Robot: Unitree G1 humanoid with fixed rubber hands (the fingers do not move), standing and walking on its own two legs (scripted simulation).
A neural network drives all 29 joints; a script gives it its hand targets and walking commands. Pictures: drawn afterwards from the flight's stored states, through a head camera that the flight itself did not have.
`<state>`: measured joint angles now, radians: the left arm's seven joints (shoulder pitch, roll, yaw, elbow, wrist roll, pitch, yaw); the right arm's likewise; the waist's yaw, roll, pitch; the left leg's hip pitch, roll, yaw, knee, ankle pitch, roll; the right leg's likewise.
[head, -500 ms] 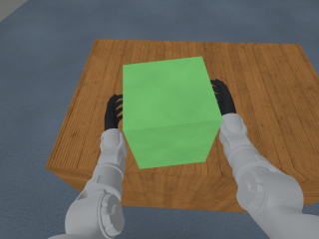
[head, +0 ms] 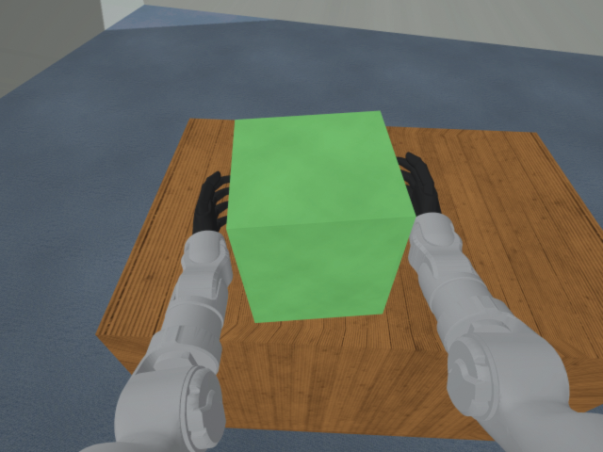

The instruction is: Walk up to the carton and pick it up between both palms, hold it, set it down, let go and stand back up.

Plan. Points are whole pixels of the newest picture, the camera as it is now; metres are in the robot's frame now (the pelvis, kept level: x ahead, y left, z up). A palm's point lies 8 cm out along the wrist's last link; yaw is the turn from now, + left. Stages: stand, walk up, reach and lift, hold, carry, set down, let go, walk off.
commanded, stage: reach and lift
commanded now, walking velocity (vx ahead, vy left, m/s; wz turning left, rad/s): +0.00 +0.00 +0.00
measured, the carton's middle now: (313, 223) +0.43 +0.01 +0.06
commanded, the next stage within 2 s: hold in 1.68 s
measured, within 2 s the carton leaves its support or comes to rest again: neither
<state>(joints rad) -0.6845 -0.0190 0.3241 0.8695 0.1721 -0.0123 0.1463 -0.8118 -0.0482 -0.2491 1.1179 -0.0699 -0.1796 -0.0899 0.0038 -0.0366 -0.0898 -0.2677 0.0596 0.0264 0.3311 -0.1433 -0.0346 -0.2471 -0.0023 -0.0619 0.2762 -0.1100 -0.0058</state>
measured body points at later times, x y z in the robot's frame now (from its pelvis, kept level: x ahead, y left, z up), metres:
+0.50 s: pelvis +0.00 +0.01 +0.00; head -0.02 +0.03 +0.45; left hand +0.39 +0.17 +0.14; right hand +0.40 -0.14 +0.14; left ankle +0.01 +0.14 -0.75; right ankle +0.01 -0.12 -0.75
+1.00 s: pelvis +0.00 +0.01 +0.00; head -0.04 +0.04 +0.45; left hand +0.38 +0.17 +0.17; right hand +0.39 -0.13 +0.17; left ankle +0.01 +0.14 -0.75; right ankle +0.01 -0.12 -0.75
